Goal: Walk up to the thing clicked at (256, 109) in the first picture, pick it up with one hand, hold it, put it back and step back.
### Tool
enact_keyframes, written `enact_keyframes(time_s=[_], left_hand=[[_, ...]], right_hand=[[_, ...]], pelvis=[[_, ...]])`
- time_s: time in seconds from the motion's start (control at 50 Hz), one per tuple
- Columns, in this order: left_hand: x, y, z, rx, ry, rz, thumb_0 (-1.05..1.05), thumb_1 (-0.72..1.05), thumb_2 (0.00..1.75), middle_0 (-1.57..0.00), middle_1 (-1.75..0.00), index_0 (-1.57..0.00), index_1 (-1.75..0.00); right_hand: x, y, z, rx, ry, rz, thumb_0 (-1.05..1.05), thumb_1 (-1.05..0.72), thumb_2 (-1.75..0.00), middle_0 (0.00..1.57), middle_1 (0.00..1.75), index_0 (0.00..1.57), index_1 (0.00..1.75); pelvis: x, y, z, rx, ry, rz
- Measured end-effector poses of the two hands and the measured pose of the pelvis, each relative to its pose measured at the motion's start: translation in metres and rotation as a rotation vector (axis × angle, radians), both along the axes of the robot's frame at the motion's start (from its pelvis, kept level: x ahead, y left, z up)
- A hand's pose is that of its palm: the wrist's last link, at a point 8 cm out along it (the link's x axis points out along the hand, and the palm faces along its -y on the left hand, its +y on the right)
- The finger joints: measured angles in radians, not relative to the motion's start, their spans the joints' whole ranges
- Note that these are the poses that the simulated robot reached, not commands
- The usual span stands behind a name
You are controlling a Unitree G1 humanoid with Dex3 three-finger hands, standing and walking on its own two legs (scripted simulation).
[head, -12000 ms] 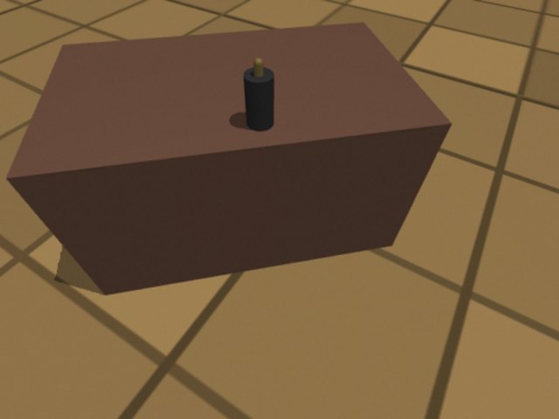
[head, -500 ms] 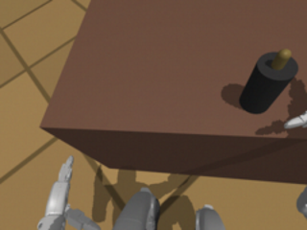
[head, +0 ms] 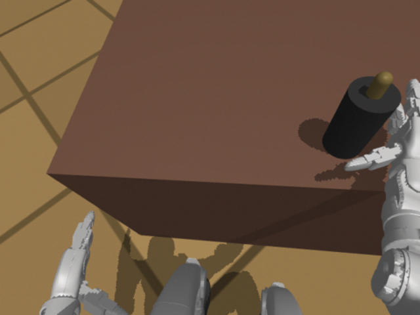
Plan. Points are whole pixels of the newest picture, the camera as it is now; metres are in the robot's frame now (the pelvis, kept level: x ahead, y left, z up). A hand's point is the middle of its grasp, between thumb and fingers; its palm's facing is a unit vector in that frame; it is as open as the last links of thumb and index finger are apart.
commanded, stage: close in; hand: right
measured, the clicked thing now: (360, 114) +0.48 -0.20 +0.06
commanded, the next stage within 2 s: rest palm in 0.06 s
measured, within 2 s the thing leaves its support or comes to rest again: leaves its support in 1.50 s
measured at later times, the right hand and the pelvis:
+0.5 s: hand (363, 120) +0.48 -0.22 +0.04, palm faces +0.21 +0.98 +0.00, open 16.1 cm; pelvis +0.00 +0.00 +0.00, yaw +0 degrees
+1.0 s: hand (365, 121) +0.47 -0.22 +0.05, palm faces +0.19 +0.98 +0.00, open 10.9 cm; pelvis +0.00 +0.00 +0.00, yaw +0 degrees
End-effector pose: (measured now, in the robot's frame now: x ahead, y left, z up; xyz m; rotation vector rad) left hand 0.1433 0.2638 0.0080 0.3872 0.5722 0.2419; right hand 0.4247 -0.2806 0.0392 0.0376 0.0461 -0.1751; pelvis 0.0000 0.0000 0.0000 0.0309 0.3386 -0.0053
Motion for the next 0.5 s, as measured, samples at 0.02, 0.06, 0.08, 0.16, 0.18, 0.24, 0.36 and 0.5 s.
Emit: enact_keyframes(time_s=[0.02,0.06,0.08,0.16,0.18,0.24,0.36,0.5], left_hand=[[-0.001,0.001,0.002,0.004,0.001,-0.001,-0.01,-0.54,0.04,-0.06,-0.05,-0.06,-0.04],[-0.003,0.002,0.004,0.012,0.004,-0.002,-0.01,-0.53,0.04,-0.06,-0.05,-0.06,-0.04],[-0.004,0.003,0.004,0.014,0.009,-0.001,-0.01,-0.53,0.04,-0.06,-0.05,-0.06,-0.04],[-0.008,0.004,-0.001,0.009,0.033,0.006,-0.01,-0.53,0.03,-0.06,-0.05,-0.06,-0.04],[-0.009,0.004,-0.002,0.005,0.037,0.009,-0.01,-0.53,0.03,-0.06,-0.05,-0.06,-0.04],[-0.009,0.003,-0.006,-0.013,0.038,0.018,-0.01,-0.54,0.05,-0.06,-0.05,-0.05,-0.04],[-0.002,-0.001,-0.006,-0.042,0.012,0.012,-0.01,-0.55,0.06,-0.06,-0.05,-0.05,-0.05],[0.001,0.000,-0.001,-0.010,0.016,-0.002,-0.01,-0.55,0.06,-0.06,-0.05,-0.05,-0.05]], right_hand=[[0.000,0.002,-0.001,0.000,-0.003,0.001,-0.01,0.59,-0.06,0.03,0.06,0.04,0.06],[0.001,0.007,-0.002,-0.006,-0.007,0.003,-0.01,0.59,-0.05,0.03,0.06,0.04,0.06],[0.002,0.009,-0.002,-0.008,-0.009,0.002,-0.01,0.59,-0.05,0.03,0.05,0.04,0.06],[0.005,0.017,-0.001,-0.011,-0.015,-0.005,-0.01,0.58,-0.05,0.03,0.05,0.04,0.06],[0.006,0.019,0.001,-0.016,-0.019,-0.005,-0.01,0.58,-0.05,0.03,0.05,0.04,0.06],[0.009,0.024,0.005,-0.031,-0.025,-0.001,-0.01,0.58,-0.04,0.04,0.05,0.04,0.05],[0.012,0.024,0.008,-0.026,-0.006,-0.030,-0.01,0.59,-0.03,0.16,0.10,0.17,0.10],[0.020,0.015,0.003,-0.032,-0.015,-0.036,-0.01,0.58,-0.05,0.40,0.22,0.41,0.22]], pelvis=[[0.000,0.001,0.000,-0.001,0.000,-0.001],[-0.001,0.003,0.000,-0.002,-0.002,-0.002],[-0.001,0.004,0.000,-0.002,-0.002,-0.003],[-0.001,0.005,0.000,0.000,0.000,-0.002],[-0.001,0.005,0.000,0.000,0.001,-0.001],[0.000,0.005,0.000,-0.001,-0.001,0.001],[0.002,0.004,0.002,-0.004,-0.005,0.002],[0.001,0.005,-0.001,-0.002,0.010,-0.002]])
